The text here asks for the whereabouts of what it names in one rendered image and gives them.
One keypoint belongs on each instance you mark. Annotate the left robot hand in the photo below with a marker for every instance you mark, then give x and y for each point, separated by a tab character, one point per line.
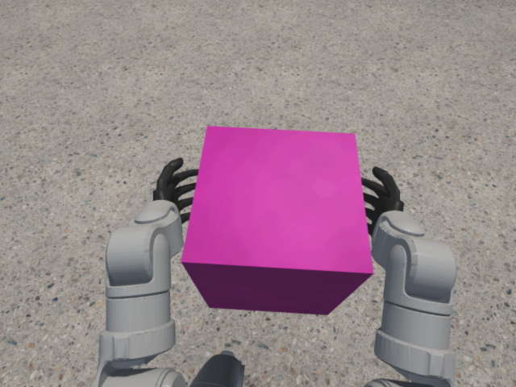
166	183

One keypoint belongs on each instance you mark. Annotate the robot left forearm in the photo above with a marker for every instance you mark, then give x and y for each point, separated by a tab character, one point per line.
139	326

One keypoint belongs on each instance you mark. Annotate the robot left thigh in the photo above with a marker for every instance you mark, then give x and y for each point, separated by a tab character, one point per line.
220	371

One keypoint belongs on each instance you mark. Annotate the right robot hand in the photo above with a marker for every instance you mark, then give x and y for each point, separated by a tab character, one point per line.
388	193

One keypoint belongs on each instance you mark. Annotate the left robot upper arm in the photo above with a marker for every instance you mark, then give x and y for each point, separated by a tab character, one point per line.
145	377

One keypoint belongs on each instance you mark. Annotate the carton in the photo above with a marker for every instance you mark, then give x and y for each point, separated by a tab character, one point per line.
278	221

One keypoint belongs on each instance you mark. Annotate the robot right forearm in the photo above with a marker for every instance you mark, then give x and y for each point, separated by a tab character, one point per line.
420	275

